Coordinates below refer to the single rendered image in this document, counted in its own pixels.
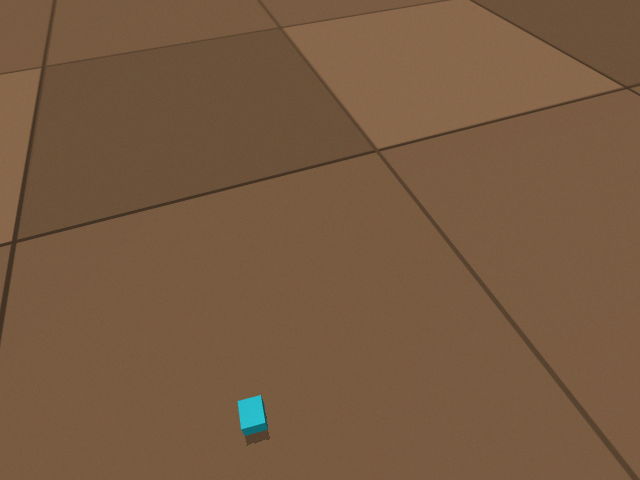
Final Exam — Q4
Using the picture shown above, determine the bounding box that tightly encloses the small box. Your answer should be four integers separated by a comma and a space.
238, 395, 268, 436

